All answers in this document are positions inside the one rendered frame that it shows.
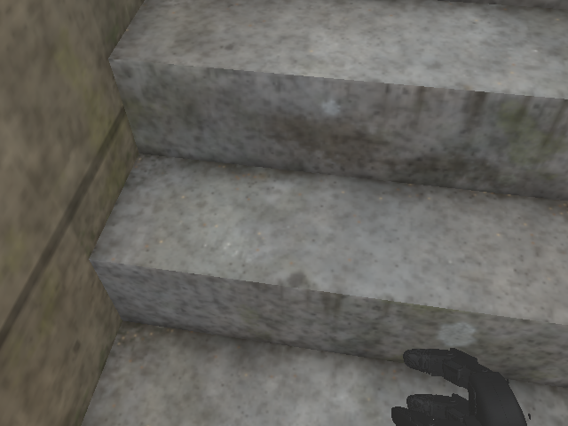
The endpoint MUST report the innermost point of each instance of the robot right hand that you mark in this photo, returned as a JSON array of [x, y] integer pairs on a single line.
[[491, 400]]

